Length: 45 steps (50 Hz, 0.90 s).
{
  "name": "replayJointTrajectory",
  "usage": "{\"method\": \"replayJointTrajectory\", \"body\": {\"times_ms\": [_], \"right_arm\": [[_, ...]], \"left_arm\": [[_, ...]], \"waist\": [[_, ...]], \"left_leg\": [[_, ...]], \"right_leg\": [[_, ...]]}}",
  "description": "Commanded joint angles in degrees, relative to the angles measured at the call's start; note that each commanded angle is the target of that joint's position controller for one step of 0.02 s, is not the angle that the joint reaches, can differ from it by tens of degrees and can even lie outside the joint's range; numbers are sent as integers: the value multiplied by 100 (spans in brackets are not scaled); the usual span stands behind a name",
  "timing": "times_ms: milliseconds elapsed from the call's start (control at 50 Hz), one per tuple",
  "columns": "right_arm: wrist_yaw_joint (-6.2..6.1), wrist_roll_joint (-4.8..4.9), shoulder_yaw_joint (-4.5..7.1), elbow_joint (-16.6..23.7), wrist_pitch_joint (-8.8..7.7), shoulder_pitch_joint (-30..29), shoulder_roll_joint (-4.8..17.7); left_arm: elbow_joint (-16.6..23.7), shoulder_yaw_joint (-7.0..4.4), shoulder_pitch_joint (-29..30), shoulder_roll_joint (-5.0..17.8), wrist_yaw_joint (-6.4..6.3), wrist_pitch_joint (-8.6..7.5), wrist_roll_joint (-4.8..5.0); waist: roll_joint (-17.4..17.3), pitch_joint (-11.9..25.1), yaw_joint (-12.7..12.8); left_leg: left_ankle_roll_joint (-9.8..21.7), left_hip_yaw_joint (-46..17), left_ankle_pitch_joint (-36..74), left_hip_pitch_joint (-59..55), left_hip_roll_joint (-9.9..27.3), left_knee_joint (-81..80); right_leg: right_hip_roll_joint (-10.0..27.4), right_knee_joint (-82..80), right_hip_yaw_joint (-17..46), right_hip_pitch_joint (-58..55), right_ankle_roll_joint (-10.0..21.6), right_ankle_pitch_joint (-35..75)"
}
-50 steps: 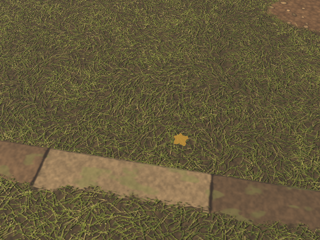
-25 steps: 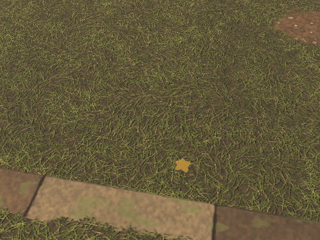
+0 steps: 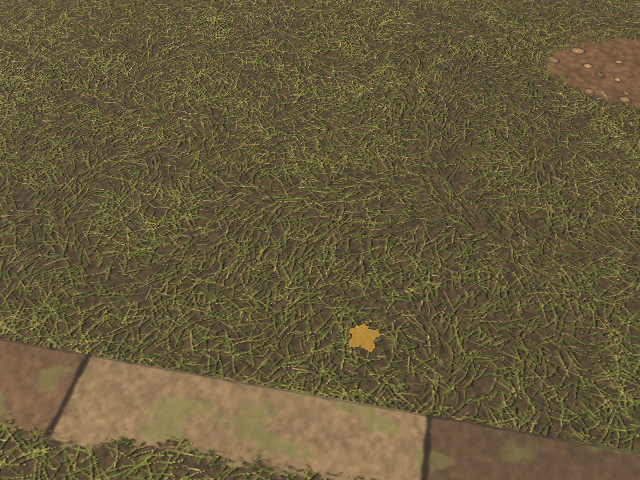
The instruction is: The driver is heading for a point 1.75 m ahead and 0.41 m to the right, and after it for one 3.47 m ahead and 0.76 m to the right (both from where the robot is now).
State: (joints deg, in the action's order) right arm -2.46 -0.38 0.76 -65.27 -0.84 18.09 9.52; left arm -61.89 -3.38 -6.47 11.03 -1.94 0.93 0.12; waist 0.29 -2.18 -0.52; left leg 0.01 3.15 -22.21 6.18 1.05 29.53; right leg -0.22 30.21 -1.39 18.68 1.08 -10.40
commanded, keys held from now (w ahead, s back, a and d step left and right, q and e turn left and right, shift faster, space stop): no key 0.38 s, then w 0.62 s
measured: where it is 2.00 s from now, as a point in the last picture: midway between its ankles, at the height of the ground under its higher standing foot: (327, 425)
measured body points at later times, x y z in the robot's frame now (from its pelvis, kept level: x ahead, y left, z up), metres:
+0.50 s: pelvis +0.01 +0.00 +0.00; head +0.02 +0.00 +0.45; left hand +0.06 +0.25 -0.15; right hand -0.04 -0.23 -0.16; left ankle -0.07 +0.11 -0.73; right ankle +0.05 -0.10 -0.72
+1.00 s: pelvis +0.20 -0.04 +0.01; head +0.22 -0.04 +0.46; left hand +0.13 +0.19 -0.14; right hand +0.37 -0.28 -0.11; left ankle +0.38 +0.13 -0.67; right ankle +0.10 -0.13 -0.73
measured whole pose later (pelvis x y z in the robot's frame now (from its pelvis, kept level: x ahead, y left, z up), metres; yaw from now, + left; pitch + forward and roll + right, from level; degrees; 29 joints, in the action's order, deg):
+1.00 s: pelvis +0.20 -0.04 +0.01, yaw +0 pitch +1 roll -1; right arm 0.4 1.4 4.2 -52.2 -4.5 4.8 13.6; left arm -63.4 -1.2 -24.3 9.7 -0.5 -5.2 -0.2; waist -1.9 0.6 3.9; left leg 1.5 -0.1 0.2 40.3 7.4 44.2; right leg -2.6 11.3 -4.7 -2.8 2.5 -15.6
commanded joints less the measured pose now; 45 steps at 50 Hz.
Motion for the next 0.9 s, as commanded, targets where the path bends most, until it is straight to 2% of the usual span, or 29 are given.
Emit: {"method": "replayJointTrajectory", "body": {"times_ms": [20,380,400,420,440,460,480,500,520,560,580,600,620,640,660,680,700,720,740,760,780,820,860,900], "right_arm": [[-14,0,76,60,-37,465,499],[1,12,81,145,-64,811,393],[-3,19,84,91,-56,946,375],[-14,54,126,93,-40,982,489],[-31,87,187,166,-35,935,673],[-44,124,239,222,-56,1029,820],[-49,163,321,272,-108,1012,1047],[-52,166,374,309,-176,959,1143],[-41,133,373,321,-252,991,1058],[19,147,365,347,-336,1039,933],[52,174,365,377,-335,990,919],[83,193,368,423,-315,856,959],[112,198,374,481,-289,672,1023],[130,163,370,524,-292,632,1070],[138,165,336,598,-324,423,999],[124,155,227,876,-411,342,576],[121,220,211,998,-533,186,436],[168,370,256,1093,-600,30,565],[198,383,277,1117,-622,-94,676],[185,330,322,1097,-624,-138,682],[167,253,390,1072,-578,-112,766],[197,235,428,1026,-463,-27,699],[211,191,436,1153,-393,-351,639],[223,154,405,1393,-386,-936,571]], "left_arm": [[162,-70,58,542,-22,-46,0],[-40,-4,-174,517,-48,-53,16],[-99,10,-273,465,-48,-47,16],[-111,-4,-288,488,-48,-43,42],[-91,-28,-247,526,-44,-62,67],[15,-34,-14,532,-22,-122,77],[157,-20,240,470,28,-221,108],[258,-6,401,433,82,-323,129],[323,-13,499,447,128,-411,148],[438,-13,582,457,210,-555,214],[458,-18,574,458,248,-610,230],[390,-30,376,423,280,-640,231],[169,-71,-181,409,301,-645,229],[-105,-187,-910,566,300,-617,215],[-301,-325,-1764,859,282,-603,209],[-338,-470,-2554,1548,242,-612,163],[-387,-294,-2564,1242,285,-682,52],[-212,-169,-1933,994,277,-753,50],[-45,-69,-1439,724,303,-778,52],[46,-2,-1128,640,344,-784,32],[98,52,-983,550,358,-787,5],[52,94,-1183,518,318,-743,-29],[0,90,-1458,686,232,-725,-38],[25,79,-1574,802,156,-700,-54]], "waist": [[-66,-72,23],[-79,-73,38],[-127,37,25],[-254,-89,13],[-476,-285,-22],[-679,-533,-143],[-955,-832,-206],[-992,-1071,-221],[-924,-1182,-242],[-788,-1158,-229],[-699,-1063,-187],[-656,-918,-43],[-658,-687,235],[-649,-330,522],[-254,68,959],[1388,554,1112],[1481,891,945],[973,350,644],[569,78,459],[278,-149,294],[289,-215,162],[389,-240,67],[269,-324,77],[187,-418,156]], "left_leg": [[132,-211,275,1189,207,-850],[160,-209,605,1114,184,-888],[206,-215,21,1066,176,-978],[337,-343,-758,1137,226,-1092],[554,-651,-1563,1155,412,-1263],[824,-1202,-2238,1037,810,-1599],[1125,-1919,-2504,855,1412,-1952],[1341,-2364,-2308,692,1852,-2095],[1423,-2486,-1772,336,2021,-2062],[1314,-2199,-729,-304,1947,-1804],[1187,-1879,-378,-307,1769,-1687],[1053,-1505,-168,20,1531,-1535],[925,-1130,274,649,1269,-1239],[812,-851,1341,1124,1002,-676],[543,-352,2264,1629,651,646],[32,281,1367,2979,-171,3060],[103,-678,-732,3513,-365,4453],[317,-968,-520,4032,7,5004],[490,-857,24,4059,327,4968],[558,-767,535,3981,547,4585],[576,-709,838,3656,713,4180],[485,-545,1110,3347,764,3781],[313,-427,1398,3597,771,3346],[176,-409,1783,3888,776,2592]], "right_leg": [[274,-361,336,-948,247,632],[273,-350,339,-936,228,824],[181,-302,236,-965,224,198],[13,-109,62,-781,210,-703],[-171,208,-149,-371,193,-1546],[-249,641,-286,232,181,-1797],[-162,1162,-366,815,216,-1463],[109,1557,-191,1323,288,-1276],[289,1866,-53,1843,341,-1460],[498,1709,40,2302,406,-1773],[461,1258,-81,1979,406,-1671],[293,734,-333,1213,388,-1327],[-16,306,-656,-14,349,-659],[-342,266,-810,-1183,334,-294],[33,6,-150,-2163,543,-336],[1578,-1171,2647,-3152,1342,-1103],[2314,-2027,4467,-3158,1736,-1198],[2353,-1937,3946,-2735,1597,-1426],[2081,-1900,3054,-2292,1338,-1297],[1832,-2017,2385,-1865,1159,-986],[1549,-2105,1804,-1519,979,-562],[1267,-2229,1171,-1260,902,154],[1247,-2332,922,-1292,987,734],[1281,-2393,792,-1367,1031,1014]]}}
